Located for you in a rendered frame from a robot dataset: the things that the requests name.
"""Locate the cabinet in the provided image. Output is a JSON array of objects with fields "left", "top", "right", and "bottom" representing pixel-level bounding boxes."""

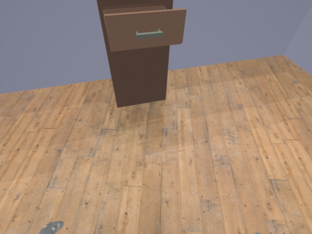
[{"left": 97, "top": 0, "right": 173, "bottom": 108}]

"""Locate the handle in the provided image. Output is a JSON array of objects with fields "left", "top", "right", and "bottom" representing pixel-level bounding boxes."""
[{"left": 136, "top": 29, "right": 163, "bottom": 39}]

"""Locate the drawer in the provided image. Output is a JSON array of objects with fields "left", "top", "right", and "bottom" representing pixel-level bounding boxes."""
[{"left": 103, "top": 6, "right": 187, "bottom": 52}]

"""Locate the robot left hand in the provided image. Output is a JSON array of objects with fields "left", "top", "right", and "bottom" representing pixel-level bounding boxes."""
[{"left": 37, "top": 221, "right": 64, "bottom": 234}]

